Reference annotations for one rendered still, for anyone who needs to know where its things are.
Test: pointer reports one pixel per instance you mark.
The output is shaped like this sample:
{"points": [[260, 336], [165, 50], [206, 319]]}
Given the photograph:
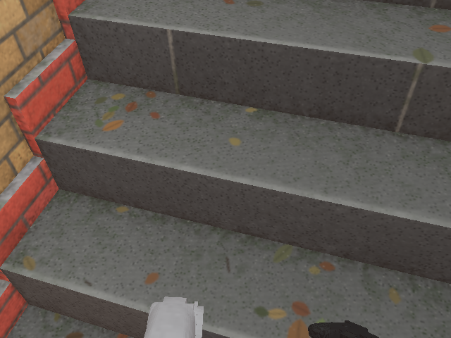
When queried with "robot right hand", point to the robot right hand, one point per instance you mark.
{"points": [[339, 330]]}

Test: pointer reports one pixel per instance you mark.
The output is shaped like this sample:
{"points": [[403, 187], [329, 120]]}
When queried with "left robot thigh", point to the left robot thigh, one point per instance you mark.
{"points": [[175, 318]]}

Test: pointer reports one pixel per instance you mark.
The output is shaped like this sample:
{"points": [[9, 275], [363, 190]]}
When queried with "left robot shin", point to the left robot shin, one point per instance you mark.
{"points": [[152, 306]]}

